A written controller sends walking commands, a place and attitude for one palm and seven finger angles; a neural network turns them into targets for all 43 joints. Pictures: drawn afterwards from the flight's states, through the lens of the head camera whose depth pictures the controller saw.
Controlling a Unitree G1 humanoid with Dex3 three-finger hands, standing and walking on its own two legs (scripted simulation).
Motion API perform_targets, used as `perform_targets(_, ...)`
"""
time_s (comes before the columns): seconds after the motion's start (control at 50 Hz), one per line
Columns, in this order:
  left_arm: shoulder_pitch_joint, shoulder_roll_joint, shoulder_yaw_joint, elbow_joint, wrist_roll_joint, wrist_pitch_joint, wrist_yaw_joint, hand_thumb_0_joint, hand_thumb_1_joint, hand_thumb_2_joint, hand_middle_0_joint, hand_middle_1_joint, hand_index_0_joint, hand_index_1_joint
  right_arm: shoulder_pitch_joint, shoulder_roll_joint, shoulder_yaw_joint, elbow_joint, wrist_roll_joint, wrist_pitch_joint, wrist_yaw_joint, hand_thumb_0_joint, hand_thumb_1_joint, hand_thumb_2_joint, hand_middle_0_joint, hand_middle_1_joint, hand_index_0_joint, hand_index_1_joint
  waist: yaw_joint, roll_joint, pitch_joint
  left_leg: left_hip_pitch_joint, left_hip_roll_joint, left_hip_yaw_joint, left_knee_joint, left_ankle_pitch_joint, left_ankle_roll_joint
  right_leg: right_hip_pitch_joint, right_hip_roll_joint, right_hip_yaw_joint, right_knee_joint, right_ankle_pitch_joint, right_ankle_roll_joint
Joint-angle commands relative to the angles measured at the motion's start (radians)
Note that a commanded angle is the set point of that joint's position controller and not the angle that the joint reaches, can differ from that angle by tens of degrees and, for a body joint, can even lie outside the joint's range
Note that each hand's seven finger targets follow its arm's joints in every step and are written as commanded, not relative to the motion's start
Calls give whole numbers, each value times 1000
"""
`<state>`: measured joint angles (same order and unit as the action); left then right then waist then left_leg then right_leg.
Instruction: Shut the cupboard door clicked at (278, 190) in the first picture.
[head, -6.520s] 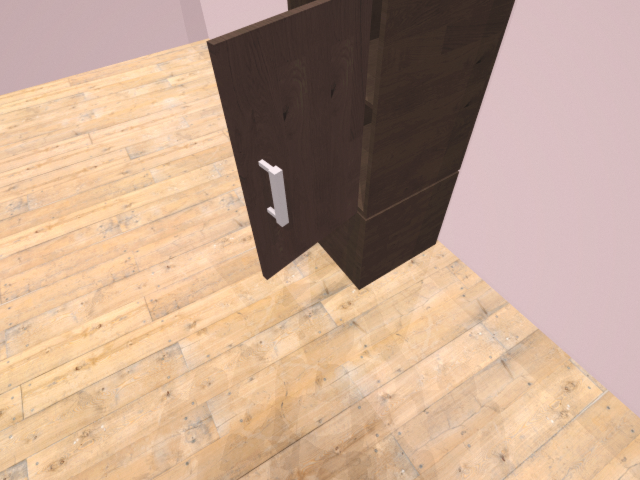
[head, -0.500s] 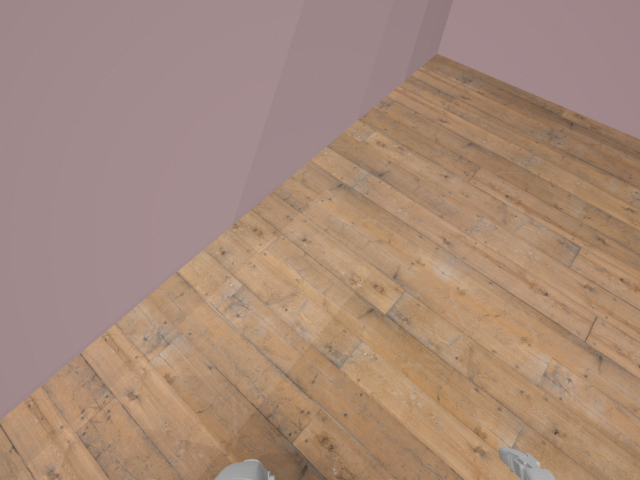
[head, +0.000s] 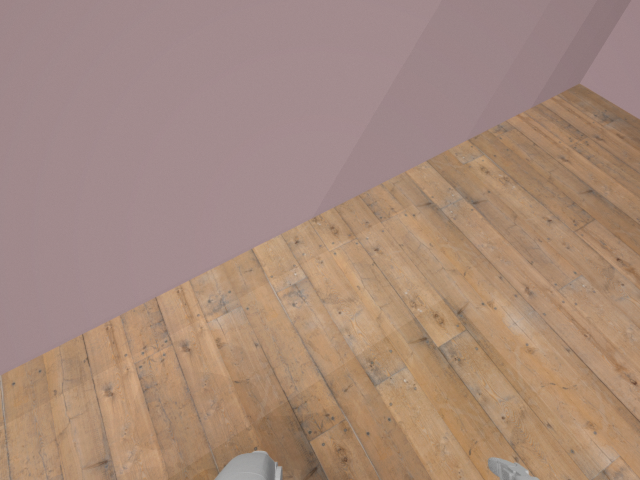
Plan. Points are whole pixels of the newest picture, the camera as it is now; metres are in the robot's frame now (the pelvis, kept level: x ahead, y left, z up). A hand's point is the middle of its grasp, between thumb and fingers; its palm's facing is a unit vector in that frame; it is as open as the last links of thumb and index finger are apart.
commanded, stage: walk to a spot facing it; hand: left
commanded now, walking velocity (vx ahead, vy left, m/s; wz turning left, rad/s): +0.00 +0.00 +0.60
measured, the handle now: out of the picture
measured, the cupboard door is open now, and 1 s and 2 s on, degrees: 100 100 100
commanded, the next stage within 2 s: none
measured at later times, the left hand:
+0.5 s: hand out of the picture +0.09 +0.20 -0.15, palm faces +0.27 -0.91 -0.31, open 7.4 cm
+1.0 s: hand out of the picture -0.03 +0.18 -0.18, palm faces +0.59 -0.77 -0.24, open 7.4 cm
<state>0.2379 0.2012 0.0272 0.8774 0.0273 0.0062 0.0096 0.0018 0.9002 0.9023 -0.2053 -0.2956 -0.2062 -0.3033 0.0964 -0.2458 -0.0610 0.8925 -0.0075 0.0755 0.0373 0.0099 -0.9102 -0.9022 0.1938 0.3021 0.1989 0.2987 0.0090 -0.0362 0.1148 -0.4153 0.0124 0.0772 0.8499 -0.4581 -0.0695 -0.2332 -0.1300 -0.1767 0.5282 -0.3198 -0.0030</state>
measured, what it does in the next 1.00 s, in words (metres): steps on the spot, turning left: left foot, then right foot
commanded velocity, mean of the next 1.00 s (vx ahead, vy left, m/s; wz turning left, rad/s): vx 0.00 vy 0.00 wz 0.60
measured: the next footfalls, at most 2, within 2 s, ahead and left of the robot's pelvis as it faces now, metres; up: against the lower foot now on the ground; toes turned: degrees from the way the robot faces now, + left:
left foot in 0.10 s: +0.03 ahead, +0.12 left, +0.00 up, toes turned +9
right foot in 0.46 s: +0.10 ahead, -0.15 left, +0.00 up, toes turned +13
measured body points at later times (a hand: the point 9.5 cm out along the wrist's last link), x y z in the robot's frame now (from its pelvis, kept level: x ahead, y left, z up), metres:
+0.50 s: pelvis +0.03 -0.05 -0.01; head +0.08 -0.05 +0.43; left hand +0.07 +0.25 -0.13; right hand +0.17 -0.28 -0.17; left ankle -0.02 +0.10 -0.72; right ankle +0.06 -0.16 -0.74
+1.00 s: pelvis +0.03 -0.05 +0.00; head +0.06 +0.01 +0.44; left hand -0.07 +0.22 -0.16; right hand +0.27 -0.19 -0.13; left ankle -0.01 +0.05 -0.74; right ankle +0.11 -0.19 -0.67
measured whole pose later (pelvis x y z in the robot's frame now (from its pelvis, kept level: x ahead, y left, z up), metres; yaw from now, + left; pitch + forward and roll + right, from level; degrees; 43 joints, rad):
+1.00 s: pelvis +0.03 -0.05 +0.00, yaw +36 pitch +1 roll -1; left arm 0.17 0.28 0.07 0.91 0.02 0.07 0.00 0.01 0.90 0.90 -0.20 -0.30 -0.20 -0.30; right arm 0.13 -0.22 -0.04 0.88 -0.02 0.03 0.01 0.01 -0.91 -0.90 0.20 0.30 0.20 0.30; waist 0.01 -0.04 0.11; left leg -0.30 0.00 -0.01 0.54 -0.25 0.02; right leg -0.49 -0.09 -0.03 1.08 -0.44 0.08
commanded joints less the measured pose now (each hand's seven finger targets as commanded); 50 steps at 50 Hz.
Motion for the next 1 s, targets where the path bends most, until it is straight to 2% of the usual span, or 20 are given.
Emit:
perform_targets(0.0,69,240,77,-32,-5,-18,19,0,900,900,-200,-300,-200,-300,-43,-47,-6,-92,1,-41,-9,0,-900,-900,200,300,200,300,29,-182,-214,25,-23,52,-238,88,20,268,-211,103,11,810,-78)
perform_targets(0.04,21,232,78,-42,-18,-16,13,0,900,900,-200,-300,-200,-300,57,-95,-20,-66,-5,-48,-13,0,-900,-900,200,300,200,300,-37,-120,-242,252,-6,31,-410,321,49,119,-189,38,156,702,-9)
perform_targets(0.06,6,186,71,-67,-21,-12,8,0,900,900,-200,-300,-200,-300,119,-184,-43,-55,-14,-56,-17,0,-900,-900,200,300,200,300,-71,103,-287,451,183,-203,-438,590,129,-111,-102,-3,350,347,54)
perform_targets(0.08,-52,117,46,-111,-25,-6,7,0,900,900,-200,-300,-200,-300,199,-277,-68,-40,-14,-54,-28,0,-900,-900,200,300,200,300,-116,347,-282,536,424,-505,-442,1071,298,-366,16,37,562,-338,106)
perform_targets(0.1,-103,158,48,-125,-16,11,15,0,900,900,-200,-300,-200,-300,226,-275,-63,-18,-12,-45,-35,0,-900,-900,200,300,200,300,-116,219,-265,486,437,-441,-415,1010,347,-379,2,155,640,-343,88)
perform_targets(0.18,-99,146,57,-77,-13,28,4,0,900,900,-200,-300,-200,-300,64,-193,-39,-59,-16,-57,-57,0,-900,-900,200,300,200,300,-39,235,-165,292,256,-310,-450,746,241,-328,19,181,609,-148,94)
perform_targets(0.38,-28,138,58,-71,-20,11,-2,0,900,900,-200,-300,-200,-300,17,-205,-59,-75,-13,-43,-46,0,-900,-900,200,300,200,300,18,209,-175,91,155,-352,-377,521,172,53,123,122,33,29,78)
perform_targets(0.4,28,177,68,-61,-17,0,3,0,900,900,-200,-300,-200,-300,3,-180,-57,-87,-5,-43,-43,0,-900,-900,200,300,200,300,48,122,-188,-3,101,-320,-298,382,124,184,61,170,-119,110,67)
perform_targets(0.42,64,279,90,-53,1,-13,15,0,900,900,-200,-300,-200,-300,21,-98,-46,-108,5,-45,-36,0,-900,-900,200,300,200,300,60,-210,-215,-180,-41,-151,-62,65,41,316,-214,447,-242,194,-15)
perform_targets(0.44,60,319,87,-61,-2,-12,19,0,900,900,-200,-300,-200,-300,13,-108,-46,-120,-1,-43,-33,0,-900,-900,200,300,200,300,64,-320,-208,-183,-56,-113,203,-208,22,199,-384,559,-254,338,-126)
perform_targets(0.46,16,279,79,-75,-4,-10,25,0,900,900,-200,-300,-200,-300,25,-121,-49,-119,-2,-36,-31,0,-900,-900,200,300,200,300,38,-203,-175,-162,-9,-151,317,-161,32,116,-369,468,-235,343,-162)
perform_targets(0.56,-57,187,55,-86,-6,-11,23,0,900,900,-200,-300,-200,-300,9,-75,-33,-67,-3,-14,-8,0,-900,-900,200,300,200,300,-6,-220,-120,-138,23,-49,246,-2,-9,134,-184,149,-167,552,-97)
perform_targets(0.68,31,237,74,-49,0,-13,20,0,900,900,-200,-300,-200,-300,-42,-45,-13,-82,0,-31,-2,0,-900,-900,200,300,200,300,39,-160,-168,-24,-3,38,-109,9,5,227,-229,116,-79,650,-105)
perform_targets(0.74,7,242,78,-46,-10,-10,13,0,900,900,-200,-300,-200,-300,27,-76,-17,-70,-4,-39,-8,0,-900,-900,200,300,200,300,-9,-160,-187,141,-14,48,-299,167,28,141,-214,60,25,602,-48)
perform_targets(0.76,-14,225,76,-51,-15,-8,9,0,900,900,-200,-300,-200,-300,90,-112,-29,-56,-6,-45,-8,0,-900,-900,200,300,200,300,-49,-69,-217,291,20,-4,-402,310,52,35,-194,30,152,521,-4)
perform_targets(0.78,-22,167,67,-84,-24,0,3,0,900,900,-200,-300,-200,-300,175,-228,-58,-46,-16,-54,-17,0,-900,-900,200,300,200,300,-96,234,-268,476,270,-341,-443,600,171,-229,-61,-21,381,28,76)
perform_targets(0.8,-97,129,45,-125,-21,8,6,0,900,900,-200,-300,-200,-300,238,-293,-73,-29,-13,-48,-29,0,-900,-900,200,300,200,300,-127,338,-259,486,428,-524,-465,908,312,-384,17,66,565,-374,100)
perform_targets(0.84,-148,156,54,-118,-10,22,12,0,900,900,-200,-300,-200,-300,197,-252,-60,-33,-16,-52,-43,0,-900,-900,200,300,200,300,-105,199,-225,379,366,-442,-480,678,309,-393,-2,166,656,-263,81)
perform_targets(0.9,-96,152,60,-68,-9,34,0,0,900,900,-200,-300,-200,-300,62,-201,-40,-66,-16,-55,-55,0,-900,-900,200,300,200,300,-34,206,-140,230,246,-330,-505,521,228,-328,12,185,631,-114,90)
perform_targets(0.98,-83,141,58,-63,-11,35,-8,0,900,900,-200,-300,-200,-300,54,-203,-43,-63,-15,-55,-50,0,-900,-900,200,300,200,300,-25,196,-146,200,198,-315,-525,379,210,-255,50,161,477,-94,90)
